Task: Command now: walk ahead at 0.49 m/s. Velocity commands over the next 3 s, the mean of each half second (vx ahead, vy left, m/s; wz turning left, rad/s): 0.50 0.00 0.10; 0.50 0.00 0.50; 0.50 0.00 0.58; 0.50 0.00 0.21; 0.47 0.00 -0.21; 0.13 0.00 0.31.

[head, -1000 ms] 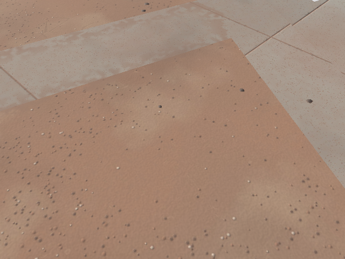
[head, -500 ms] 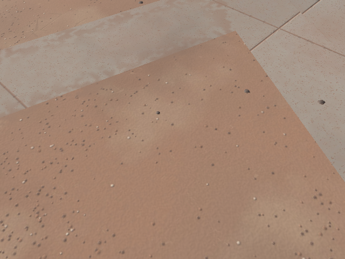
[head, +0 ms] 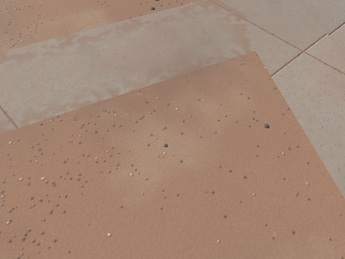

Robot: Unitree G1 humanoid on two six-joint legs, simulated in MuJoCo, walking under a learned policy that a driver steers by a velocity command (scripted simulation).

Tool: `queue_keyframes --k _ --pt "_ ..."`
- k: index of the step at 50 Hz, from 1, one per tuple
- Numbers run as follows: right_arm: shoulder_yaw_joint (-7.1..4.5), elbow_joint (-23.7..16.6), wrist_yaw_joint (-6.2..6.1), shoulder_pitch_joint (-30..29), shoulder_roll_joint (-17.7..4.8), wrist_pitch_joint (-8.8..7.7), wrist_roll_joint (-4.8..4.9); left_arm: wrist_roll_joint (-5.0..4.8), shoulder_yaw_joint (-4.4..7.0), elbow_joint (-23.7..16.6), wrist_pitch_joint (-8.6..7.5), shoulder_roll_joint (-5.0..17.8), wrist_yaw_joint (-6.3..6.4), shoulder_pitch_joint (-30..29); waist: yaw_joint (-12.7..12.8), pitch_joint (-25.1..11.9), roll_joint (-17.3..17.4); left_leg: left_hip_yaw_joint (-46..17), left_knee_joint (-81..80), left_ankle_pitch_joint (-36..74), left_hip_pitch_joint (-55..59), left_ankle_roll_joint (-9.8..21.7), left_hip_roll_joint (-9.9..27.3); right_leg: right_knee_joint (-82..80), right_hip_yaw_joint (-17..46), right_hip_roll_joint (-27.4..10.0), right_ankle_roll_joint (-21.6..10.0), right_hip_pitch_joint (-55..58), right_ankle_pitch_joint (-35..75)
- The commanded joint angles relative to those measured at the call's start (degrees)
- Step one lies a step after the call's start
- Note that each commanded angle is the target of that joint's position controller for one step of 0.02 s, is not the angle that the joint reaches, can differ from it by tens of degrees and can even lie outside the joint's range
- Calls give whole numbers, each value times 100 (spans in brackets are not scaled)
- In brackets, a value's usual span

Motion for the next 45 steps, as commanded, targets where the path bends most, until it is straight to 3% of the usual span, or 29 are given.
queue_keyframes --k 1,2,5,8,12,17,20,21,22,23,24,25,26,27,29,31,32,34,37,40,43,45 --pt "-111 106 -26 729 -444 -94 50 93 133 -422 -31 504 -45 -53 -145 -231 236 -2363 -2077 -88 1412 789 1777 430 325 -626 -33 -1840 459" --pt "-77 180 -37 771 -366 -134 43 148 106 -361 55 376 -87 93 -22 -228 258 -2051 -2187 162 1136 700 1635 262 284 -673 25 -1562 521" --pt "-102 401 -32 1177 -510 -263 84 167 102 -473 177 279 -163 -187 33 -156 321 -1568 -2362 889 1079 734 1495 -163 95 -754 184 -1759 784" --pt "-90 517 -36 1497 -543 -259 95 153 103 -758 213 334 -193 -983 -109 35 324 -1252 -2539 1105 1311 654 1326 -868 -96 -873 342 -2353 1448" --pt "-50 639 -50 1880 -517 -241 100 89 31 -1050 182 220 -209 -1839 -343 100 392 -927 -2478 1720 1621 483 1164 -2117 -343 -749 414 -2337 2138" --pt "-31 831 -128 2381 -559 -179 32 86 17 -1365 133 293 -177 -2581 -577 166 454 -1134 -2058 2530 2530 553 1412 -2925 -405 -529 311 -2414 1992" --pt "-77 791 -183 2139 -728 -136 -11 62 65 -1387 28 432 -143 -2284 -296 30 528 -1255 -1452 3562 2732 470 1511 -3360 -360 -314 144 -1759 1347" --pt "-96 766 -180 2019 -789 -132 -7 62 115 -1244 -14 527 -102 -1785 -78 -211 564 -1234 -938 4163 2630 387 1433 -3552 -413 -136 61 -1040 1171" --pt "-94 740 -153 1895 -783 -126 37 101 191 -961 -81 663 -41 -875 327 -701 391 -1065 43 4118 2285 273 1193 -3958 -439 -82 -73 186 1475" --pt "-45 570 -128 1815 -611 -149 117 254 315 -777 -144 1061 50 125 679 -1420 36 -906 1484 2626 1186 165 898 -4003 493 -1036 -322 1767 1176" --pt "96 410 -113 2523 124 -124 362 354 483 -776 -101 1680 63 470 401 -2335 -1285 -385 3550 -1315 -902 -110 -36 -4296 2984 -2814 -1006 3524 848" --pt "-94 487 -177 2250 -603 -62 199 184 425 -864 -7 1282 27 162 387 -2158 -541 -922 4198 -1884 -1352 -14 99 -4728 3522 -2763 -996 2990 501" --pt "-154 388 -159 1842 -629 -44 155 130 314 -936 -5 892 18 -412 146 -1212 -248 -1013 4199 -1386 -1494 9 383 -4882 2565 -2522 -817 2133 502" --pt "-135 339 -122 1618 -467 -39 144 121 246 -962 -43 597 4 -718 37 -730 -122 -983 3975 -1017 -1393 -9 590 -5118 1867 -2270 -668 1433 909" --pt "-159 325 -27 1609 -302 106 7 80 181 -855 -108 353 48 -775 -217 -349 -330 -940 3647 -742 -1028 -80 788 -5405 880 -1841 -332 628 1311" --pt "-158 272 44 1559 -154 239 -28 47 180 -760 -218 324 45 -556 -306 -302 -324 -875 3619 -607 -1005 -142 809 -5475 452 -1791 -311 487 1996" --pt "-154 184 78 1412 -102 286 -37 9 209 -719 -260 417 49 -489 -344 -296 -392 -819 3551 -450 -1172 -185 840 -5570 278 -1813 -353 492 2007" --pt "-160 15 138 991 -137 333 -47 15 227 -678 -299 455 59 -368 -323 -181 -331 -762 3356 -19 -1546 -240 916 -5680 -103 -1750 -340 554 2180" --pt "-119 -256 211 339 -116 334 -29 45 220 -590 -292 426 60 -153 -240 -9 -291 -604 2562 591 -1781 -303 911 -5719 -628 -1595 -308 630 2475" --pt "-39 -512 275 -304 -51 307 -39 41 238 -550 -281 548 78 -5 -105 96 -293 -289 1461 1036 -1519 -265 805 -5684 -1027 -1577 -261 756 2793" --pt "-21 -727 315 -742 -120 304 -70 49 275 -454 -225 690 118 292 21 162 -277 -20 889 811 -1436 -96 710 -5538 -1234 -1762 -248 1294 3204" --pt "-44 -807 315 -811 -194 300 -92 64 294 -411 -145 756 152 373 -6 134 -307 120 646 379 -1290 75 553 -5189 -1401 -1834 -204 1682 4046"
Next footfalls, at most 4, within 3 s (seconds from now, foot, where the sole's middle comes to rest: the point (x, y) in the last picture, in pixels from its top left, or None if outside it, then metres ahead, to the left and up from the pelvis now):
0.46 right None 0.42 -0.12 -0.76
1.00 left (149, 211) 0.64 0.13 -0.76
1.56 right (146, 139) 1.00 0.17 -0.76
2.06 left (80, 131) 1.03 0.49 -0.76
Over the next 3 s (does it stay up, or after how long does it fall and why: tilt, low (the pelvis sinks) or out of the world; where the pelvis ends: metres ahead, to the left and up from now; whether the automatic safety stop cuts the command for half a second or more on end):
stays up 1.21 0.54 0.00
